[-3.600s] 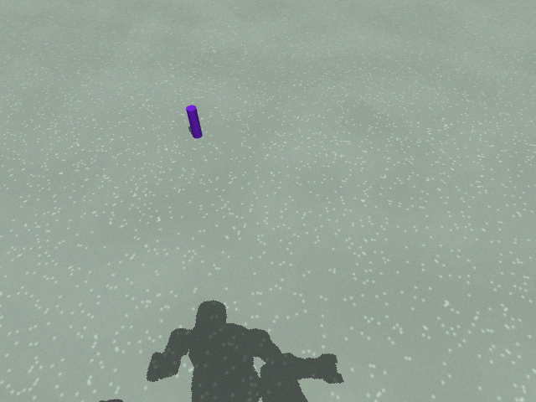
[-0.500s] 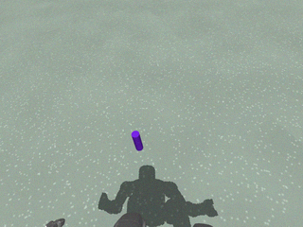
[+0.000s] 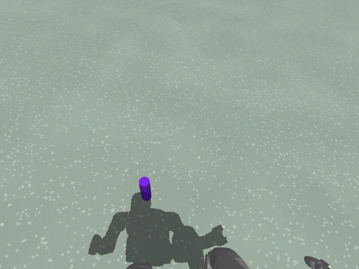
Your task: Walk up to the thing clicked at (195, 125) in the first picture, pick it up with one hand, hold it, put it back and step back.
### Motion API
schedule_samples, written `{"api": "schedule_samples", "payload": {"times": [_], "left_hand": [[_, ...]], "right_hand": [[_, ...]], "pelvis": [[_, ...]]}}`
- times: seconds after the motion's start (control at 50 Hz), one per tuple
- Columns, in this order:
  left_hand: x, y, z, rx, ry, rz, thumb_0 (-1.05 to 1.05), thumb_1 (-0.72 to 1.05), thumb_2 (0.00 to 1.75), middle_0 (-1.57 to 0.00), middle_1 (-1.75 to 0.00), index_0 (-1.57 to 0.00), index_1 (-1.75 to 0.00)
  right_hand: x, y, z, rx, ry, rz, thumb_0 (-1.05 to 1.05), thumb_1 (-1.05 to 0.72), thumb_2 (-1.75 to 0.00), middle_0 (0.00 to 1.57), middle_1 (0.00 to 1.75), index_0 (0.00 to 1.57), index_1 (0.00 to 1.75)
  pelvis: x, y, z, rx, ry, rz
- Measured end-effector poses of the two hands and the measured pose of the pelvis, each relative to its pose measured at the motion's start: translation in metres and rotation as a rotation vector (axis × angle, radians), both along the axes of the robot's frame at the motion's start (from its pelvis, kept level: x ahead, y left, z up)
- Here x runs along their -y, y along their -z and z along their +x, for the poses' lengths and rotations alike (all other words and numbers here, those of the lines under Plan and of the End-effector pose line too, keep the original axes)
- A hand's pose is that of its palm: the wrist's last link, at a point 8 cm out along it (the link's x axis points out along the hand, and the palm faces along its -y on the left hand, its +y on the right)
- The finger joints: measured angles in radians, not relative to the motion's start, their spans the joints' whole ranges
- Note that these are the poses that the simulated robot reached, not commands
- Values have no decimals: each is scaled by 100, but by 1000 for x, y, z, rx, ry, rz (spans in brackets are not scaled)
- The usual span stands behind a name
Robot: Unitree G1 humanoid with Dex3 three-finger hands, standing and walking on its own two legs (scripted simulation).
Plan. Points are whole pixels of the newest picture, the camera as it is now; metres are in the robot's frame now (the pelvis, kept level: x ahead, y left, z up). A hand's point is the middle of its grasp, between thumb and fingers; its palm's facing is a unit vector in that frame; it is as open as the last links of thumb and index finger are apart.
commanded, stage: walk up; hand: left
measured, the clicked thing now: (145, 189) +0.57 +0.17 -0.67
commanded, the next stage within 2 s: stand in 1.78 s
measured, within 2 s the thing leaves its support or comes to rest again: neither
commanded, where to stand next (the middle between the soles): +0.23 -0.03 m, yaw -1 degrees
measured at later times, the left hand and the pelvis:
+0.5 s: hand (87, 258) +0.15 +0.23 -0.12, palm faces -0.03 -0.89 -0.46, open 7.4 cm; pelvis +0.11 -0.05 +0.00, yaw -1 degrees
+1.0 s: hand (89, 252) +0.17 +0.24 -0.16, palm faces +0.02 -0.94 -0.34, open 7.4 cm; pelvis +0.12 -0.02 +0.00, yaw +1 degrees
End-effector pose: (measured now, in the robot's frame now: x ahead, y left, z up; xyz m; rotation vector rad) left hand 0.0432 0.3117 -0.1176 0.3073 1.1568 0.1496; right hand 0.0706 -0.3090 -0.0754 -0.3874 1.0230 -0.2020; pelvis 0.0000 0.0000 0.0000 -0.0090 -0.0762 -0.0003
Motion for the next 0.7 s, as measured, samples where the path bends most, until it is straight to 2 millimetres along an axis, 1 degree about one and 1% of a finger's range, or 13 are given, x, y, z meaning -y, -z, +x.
{"api": "schedule_samples", "payload": {"times": [0.08, 0.14, 0.2, 0.24, 0.28, 0.32, 0.38, 0.44, 0.48, 0.54, 0.62, 0.7], "left_hand": [[3, -7, 27, 13, 12, 8, 1, 90, 90, -20, -30, -20, -30], [8, -14, 44, -1, 20, 29, 1, 90, 90, -20, -30, -20, -30], [15, -20, 60, -5, 22, 71, 1, 90, 90, -20, -30, -20, -30], [20, -22, 70, 1, 17, 111, 1, 90, 90, -20, -30, -20, -30], [26, -24, 78, 15, 1, 141, 1, 90, 90, -20, -30, -20, -30], [33, -30, 82, 21, -11, 151, 1, 90, 90, -20, -30, -20, -30], [42, -39, 87, 10, -23, 152, 1, 90, 90, -20, -30, -20, -30], [45, -43, 92, -6, -19, 154, 1, 90, 90, -20, -30, -21, -30], [44, -41, 97, -15, -16, 155, 1, 90, 90, -20, -30, -21, -30], [39, -32, 106, -13, -16, 147, 1, 90, 90, -20, -30, -21, -30], [27, -8, 125, 11, -29, 116, 1, 90, 90, -20, -30, -21, -30], [26, 7, 140, 23, -39, 68, 1, 90, 90, -20, -30, -20, -30]], "right_hand": [[10, 1, 8, -29, 9, 2, 0, -90, -90, 21, 30, 21, 30], [24, 9, 16, -44, 22, 13, 1, -90, -90, 21, 30, 21, 30], [41, 25, 28, -63, 38, 32, 1, -90, -90, 21, 30, 21, 30], [53, 40, 39, -78, 45, 44, 1, -90, -90, 21, 30, 21, 30], [59, 53, 51, -103, 48, 52, 1, -90, -90, 20, 30, 21, 30], [59, 60, 64, -132, 40, 65, 1, -90, -90, 20, 30, 21, 30], [54, 61, 83, -141, 27, 90, 1, -90, -90, 20, 30, 21, 30], [50, 59, 97, -142, 17, 104, 1, -90, -90, 20, 30, 21, 30], [46, 59, 104, -150, 16, 104, 1, -90, -90, 20, 30, 21, 30], [41, 59, 112, -163, 18, 92, 1, -90, -90, 20, 30, 21, 30], [32, 59, 119, -160, 23, 52, 1, -90, -90, 20, 30, 21, 30], [22, 49, 124, -146, 21, 31, 1, -90, -90, 20, 30, 21, 30]], "pelvis": [[6, -2, 20, 1, 9, 13], [15, 0, 37, -4, 16, 23], [27, 5, 56, -13, 20, 34], [38, 13, 69, -15, 22, 34], [45, 18, 79, -10, 11, 7], [49, 15, 86, -11, 12, 19], [50, 8, 95, -17, 14, 31], [50, 3, 102, -24, 13, 32], [49, 3, 106, -28, 11, 28], [44, 7, 112, -31, 4, 21], [33, 18, 115, -24, -15, 21], [25, 18, 114, -20, -11, 13]]}}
